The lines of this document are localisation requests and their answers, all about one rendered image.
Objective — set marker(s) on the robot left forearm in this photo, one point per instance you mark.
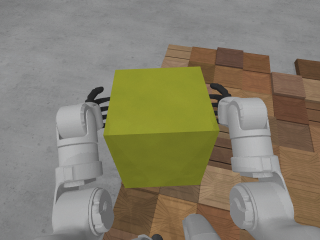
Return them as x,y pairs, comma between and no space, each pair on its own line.
77,138

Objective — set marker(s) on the robot left hand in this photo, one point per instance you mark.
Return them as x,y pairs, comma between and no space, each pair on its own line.
91,97

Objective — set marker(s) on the carton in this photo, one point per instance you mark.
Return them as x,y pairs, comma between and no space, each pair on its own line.
160,126

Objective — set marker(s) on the right robot upper arm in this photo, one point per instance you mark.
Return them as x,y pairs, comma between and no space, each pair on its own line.
264,209

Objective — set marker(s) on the robot right forearm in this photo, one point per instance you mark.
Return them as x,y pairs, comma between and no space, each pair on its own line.
249,131

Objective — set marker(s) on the robot right hand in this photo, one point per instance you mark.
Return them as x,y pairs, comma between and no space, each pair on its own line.
218,97

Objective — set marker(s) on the left robot upper arm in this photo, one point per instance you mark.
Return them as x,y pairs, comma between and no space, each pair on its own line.
83,214

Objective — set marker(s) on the right robot thigh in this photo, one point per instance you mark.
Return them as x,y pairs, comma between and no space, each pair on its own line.
197,227

